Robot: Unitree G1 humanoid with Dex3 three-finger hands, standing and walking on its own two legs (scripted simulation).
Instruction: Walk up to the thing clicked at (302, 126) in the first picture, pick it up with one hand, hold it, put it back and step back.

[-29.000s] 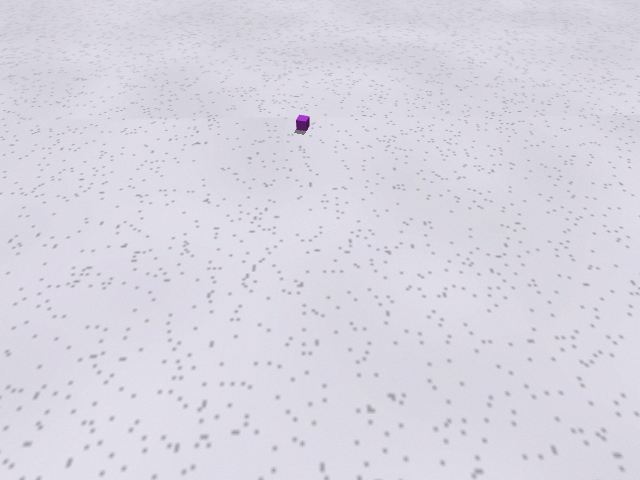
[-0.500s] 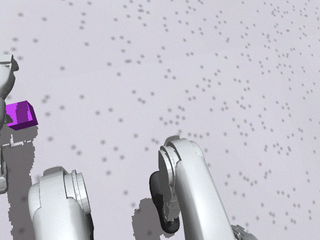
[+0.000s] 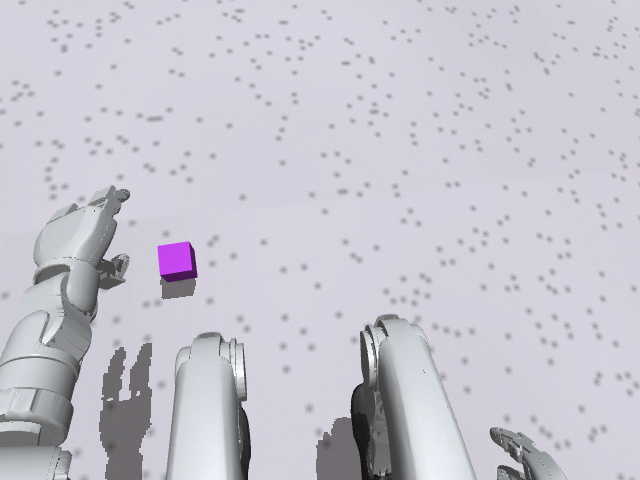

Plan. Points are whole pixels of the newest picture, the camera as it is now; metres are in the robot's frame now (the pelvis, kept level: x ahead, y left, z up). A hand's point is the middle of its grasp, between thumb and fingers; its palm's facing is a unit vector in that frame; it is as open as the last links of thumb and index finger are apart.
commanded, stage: home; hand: left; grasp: from above
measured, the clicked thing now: (178, 262) +0.49 +0.24 -0.41
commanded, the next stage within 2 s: none
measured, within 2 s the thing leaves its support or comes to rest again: neither
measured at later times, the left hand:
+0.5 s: hand (58, 380) +0.26 +0.20 +0.09, palm faces -0.04 -0.92 -0.39, open 7.4 cm
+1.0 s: hand out of the picture +0.22 +0.19 +0.23, palm faces +0.15 -0.97 -0.21, open 7.4 cm
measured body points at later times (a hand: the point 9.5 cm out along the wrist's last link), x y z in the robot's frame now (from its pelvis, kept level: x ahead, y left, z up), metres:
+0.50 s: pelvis +0.02 -0.01 +0.18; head +0.13 +0.02 +0.62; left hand +0.26 +0.25 +0.11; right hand +0.23 -0.23 +0.09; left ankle +0.07 +0.12 -0.40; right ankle +0.10 -0.15 -0.40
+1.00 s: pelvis +0.08 +0.00 +0.28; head +0.10 +0.00 +0.73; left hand +0.21 +0.24 +0.25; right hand +0.27 -0.23 +0.22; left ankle +0.07 +0.12 -0.40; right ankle +0.10 -0.15 -0.40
